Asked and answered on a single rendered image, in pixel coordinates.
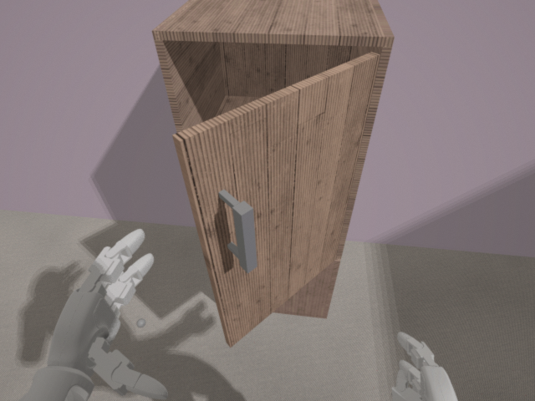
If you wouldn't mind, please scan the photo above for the left robot forearm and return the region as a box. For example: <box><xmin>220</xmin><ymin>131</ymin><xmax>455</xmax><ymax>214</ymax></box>
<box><xmin>18</xmin><ymin>366</ymin><xmax>94</xmax><ymax>401</ymax></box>

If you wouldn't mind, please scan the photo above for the left robot hand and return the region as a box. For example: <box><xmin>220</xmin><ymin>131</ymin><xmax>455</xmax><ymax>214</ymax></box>
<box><xmin>47</xmin><ymin>229</ymin><xmax>168</xmax><ymax>400</ymax></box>

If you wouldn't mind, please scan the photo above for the right robot hand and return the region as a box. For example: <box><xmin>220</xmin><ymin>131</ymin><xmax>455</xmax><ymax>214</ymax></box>
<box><xmin>392</xmin><ymin>332</ymin><xmax>458</xmax><ymax>401</ymax></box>

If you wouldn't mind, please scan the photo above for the handle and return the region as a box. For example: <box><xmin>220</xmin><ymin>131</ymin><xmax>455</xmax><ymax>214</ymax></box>
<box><xmin>218</xmin><ymin>190</ymin><xmax>257</xmax><ymax>273</ymax></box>

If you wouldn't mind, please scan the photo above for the cupboard door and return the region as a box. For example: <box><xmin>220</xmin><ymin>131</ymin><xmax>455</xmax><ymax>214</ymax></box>
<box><xmin>172</xmin><ymin>52</ymin><xmax>380</xmax><ymax>348</ymax></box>

